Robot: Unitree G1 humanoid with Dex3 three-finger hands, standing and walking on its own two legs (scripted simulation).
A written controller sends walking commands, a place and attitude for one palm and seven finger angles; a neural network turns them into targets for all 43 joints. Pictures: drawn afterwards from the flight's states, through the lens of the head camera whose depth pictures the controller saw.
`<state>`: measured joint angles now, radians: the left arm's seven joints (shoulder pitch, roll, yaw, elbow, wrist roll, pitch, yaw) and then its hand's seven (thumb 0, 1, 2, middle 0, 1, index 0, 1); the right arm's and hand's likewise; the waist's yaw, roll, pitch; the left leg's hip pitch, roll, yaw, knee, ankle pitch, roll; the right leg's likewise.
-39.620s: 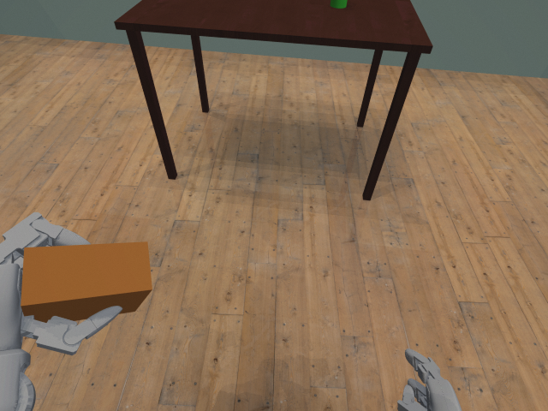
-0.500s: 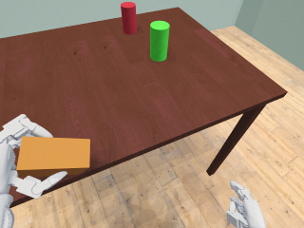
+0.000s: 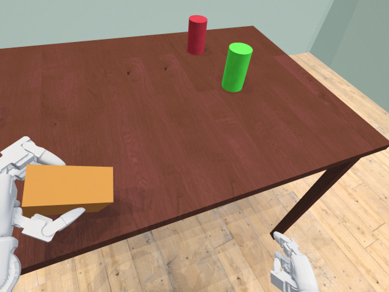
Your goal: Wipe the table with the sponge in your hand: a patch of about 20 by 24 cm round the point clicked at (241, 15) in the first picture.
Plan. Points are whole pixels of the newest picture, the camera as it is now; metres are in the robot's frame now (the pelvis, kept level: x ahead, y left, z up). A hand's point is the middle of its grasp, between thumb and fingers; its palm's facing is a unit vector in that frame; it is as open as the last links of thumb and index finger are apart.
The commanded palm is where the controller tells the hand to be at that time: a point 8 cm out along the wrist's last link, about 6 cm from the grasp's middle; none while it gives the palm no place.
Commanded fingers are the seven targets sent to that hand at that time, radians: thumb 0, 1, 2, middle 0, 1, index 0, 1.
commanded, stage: come to a stop and stand still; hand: left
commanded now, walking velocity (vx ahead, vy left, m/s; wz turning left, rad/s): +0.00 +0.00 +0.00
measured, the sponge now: (80, 191) +0.24 +0.22 +0.13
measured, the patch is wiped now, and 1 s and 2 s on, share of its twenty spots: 0.00 0.00 0.00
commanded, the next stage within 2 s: look again from close up in 0.22 s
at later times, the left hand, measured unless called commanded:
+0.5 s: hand (48, 188) +0.22 +0.25 +0.16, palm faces +0.38 -0.84 -0.40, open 9.8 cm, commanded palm +0.16 +0.28 +0.17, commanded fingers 0.00 0.10 1.30 -1.20 -1.60 -1.20 -1.60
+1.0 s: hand (69, 194) +0.21 +0.21 +0.16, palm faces +0.26 -0.75 -0.60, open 9.8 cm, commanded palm +0.17 +0.26 +0.20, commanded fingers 0.00 0.10 1.30 -1.20 -1.60 -1.20 -1.60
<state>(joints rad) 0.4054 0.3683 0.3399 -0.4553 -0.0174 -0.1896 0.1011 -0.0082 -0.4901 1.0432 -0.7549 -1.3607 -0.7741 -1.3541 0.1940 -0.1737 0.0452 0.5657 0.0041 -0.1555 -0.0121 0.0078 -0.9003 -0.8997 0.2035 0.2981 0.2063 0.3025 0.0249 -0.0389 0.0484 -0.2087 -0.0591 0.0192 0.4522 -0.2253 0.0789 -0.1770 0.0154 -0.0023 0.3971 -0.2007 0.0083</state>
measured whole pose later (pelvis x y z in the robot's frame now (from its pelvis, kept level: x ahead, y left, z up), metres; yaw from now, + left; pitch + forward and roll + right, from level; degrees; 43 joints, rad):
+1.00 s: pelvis +0.00 -0.04 -0.01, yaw +0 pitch -1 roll +0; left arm 0.38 0.51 0.34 -0.49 0.01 0.09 -0.02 -0.01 -0.49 1.04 -0.75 -1.37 -0.77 -1.36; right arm 0.12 -0.26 0.05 0.57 0.01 -0.08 -0.02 0.01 -0.90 -0.90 0.20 0.30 0.21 0.30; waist 0.04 0.04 0.00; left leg -0.26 -0.04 0.01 0.55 -0.27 0.04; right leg -0.26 0.03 -0.01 0.57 -0.29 -0.04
